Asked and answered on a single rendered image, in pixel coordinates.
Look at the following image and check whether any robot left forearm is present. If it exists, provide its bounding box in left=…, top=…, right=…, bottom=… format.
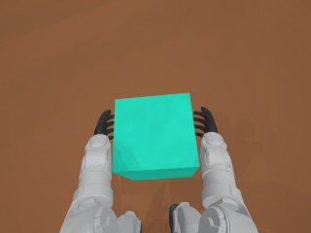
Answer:
left=64, top=134, right=114, bottom=221

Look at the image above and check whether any right robot upper arm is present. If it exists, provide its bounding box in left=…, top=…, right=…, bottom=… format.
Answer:
left=197, top=205, right=259, bottom=233

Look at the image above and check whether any robot left hand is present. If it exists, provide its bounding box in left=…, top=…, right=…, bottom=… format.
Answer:
left=93, top=110, right=115, bottom=141

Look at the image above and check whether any robot right hand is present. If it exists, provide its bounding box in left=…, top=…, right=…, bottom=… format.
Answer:
left=193, top=107, right=218, bottom=138

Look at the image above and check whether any left robot upper arm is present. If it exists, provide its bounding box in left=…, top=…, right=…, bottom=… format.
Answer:
left=59, top=205, right=121, bottom=233

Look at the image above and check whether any robot right forearm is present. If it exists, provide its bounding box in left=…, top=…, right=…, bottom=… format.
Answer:
left=199, top=132, right=252, bottom=219

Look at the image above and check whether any left robot thigh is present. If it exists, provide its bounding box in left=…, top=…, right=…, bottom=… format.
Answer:
left=118, top=215, right=141, bottom=233

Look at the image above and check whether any robot right shin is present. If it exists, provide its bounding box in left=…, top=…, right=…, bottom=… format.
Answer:
left=173, top=202, right=190, bottom=233

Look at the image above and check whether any carton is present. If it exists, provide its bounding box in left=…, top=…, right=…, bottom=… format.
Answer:
left=112, top=92, right=200, bottom=181

